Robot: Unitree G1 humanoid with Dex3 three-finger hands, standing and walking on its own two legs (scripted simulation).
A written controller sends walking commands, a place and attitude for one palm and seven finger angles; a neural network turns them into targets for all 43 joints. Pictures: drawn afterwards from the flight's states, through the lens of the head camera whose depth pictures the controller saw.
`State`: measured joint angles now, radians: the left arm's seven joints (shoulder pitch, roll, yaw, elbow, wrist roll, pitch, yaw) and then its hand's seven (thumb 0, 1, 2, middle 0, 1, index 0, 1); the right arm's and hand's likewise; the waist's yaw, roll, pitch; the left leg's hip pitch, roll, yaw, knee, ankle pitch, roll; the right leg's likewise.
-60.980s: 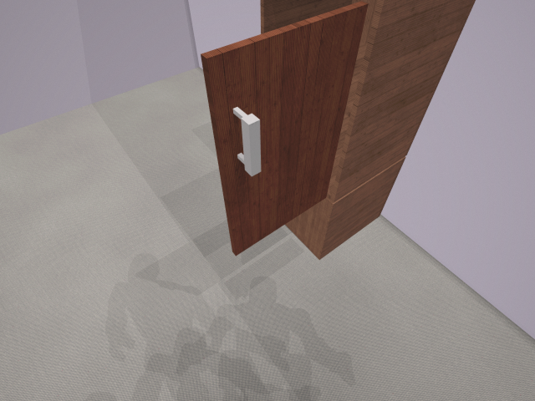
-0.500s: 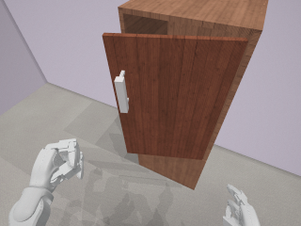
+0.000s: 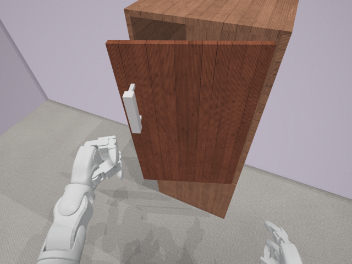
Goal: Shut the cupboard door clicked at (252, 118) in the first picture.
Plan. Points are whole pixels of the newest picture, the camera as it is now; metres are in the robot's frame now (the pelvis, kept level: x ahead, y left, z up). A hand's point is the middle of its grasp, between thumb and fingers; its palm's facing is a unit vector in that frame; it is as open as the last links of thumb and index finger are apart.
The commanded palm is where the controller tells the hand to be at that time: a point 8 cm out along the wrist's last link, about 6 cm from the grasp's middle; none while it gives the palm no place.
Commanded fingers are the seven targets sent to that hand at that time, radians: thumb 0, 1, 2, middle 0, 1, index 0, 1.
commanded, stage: bring the fist close to the handle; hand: left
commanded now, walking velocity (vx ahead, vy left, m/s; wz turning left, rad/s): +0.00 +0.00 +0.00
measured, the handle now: (134, 108) +0.48 +0.15 +0.10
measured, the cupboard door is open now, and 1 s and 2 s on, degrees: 20 20 3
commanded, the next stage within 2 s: push the door shut along its arc in 0.88 s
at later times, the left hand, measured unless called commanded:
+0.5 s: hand (147, 137) +0.37 +0.09 +0.10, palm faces -0.05 -1.00 -0.03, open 3.1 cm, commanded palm +0.35 +0.15 +0.10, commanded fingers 0.00 0.90 0.90 -1.30 -1.50 -1.30 -1.50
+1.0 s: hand (144, 135) +0.38 +0.10 +0.10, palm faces -0.03 -1.00 -0.02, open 3.1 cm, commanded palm +0.36 +0.15 +0.10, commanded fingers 0.00 0.90 0.90 -1.30 -1.50 -1.30 -1.50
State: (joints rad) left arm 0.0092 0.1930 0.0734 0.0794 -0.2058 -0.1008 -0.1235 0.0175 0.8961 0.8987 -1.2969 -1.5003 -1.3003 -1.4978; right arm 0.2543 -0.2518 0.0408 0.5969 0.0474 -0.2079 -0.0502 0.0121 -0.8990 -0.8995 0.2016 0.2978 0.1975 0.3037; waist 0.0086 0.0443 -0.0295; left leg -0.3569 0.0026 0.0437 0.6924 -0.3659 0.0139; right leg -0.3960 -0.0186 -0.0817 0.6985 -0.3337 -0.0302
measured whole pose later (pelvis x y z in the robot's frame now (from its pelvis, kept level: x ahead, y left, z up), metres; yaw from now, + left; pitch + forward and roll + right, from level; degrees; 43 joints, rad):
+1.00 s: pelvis +0.00 +0.00 +0.00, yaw -1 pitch +4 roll +1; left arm -0.39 0.15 0.07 0.54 -0.16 -0.22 -0.02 0.02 0.90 0.90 -1.30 -1.50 -1.30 -1.50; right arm 0.27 -0.25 0.00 0.64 0.05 -0.08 -0.03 0.01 -0.90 -0.90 0.20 0.30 0.20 0.30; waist -0.02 0.03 -0.03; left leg -0.39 0.01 0.06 0.67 -0.34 0.01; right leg -0.44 -0.01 -0.06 0.68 -0.31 -0.04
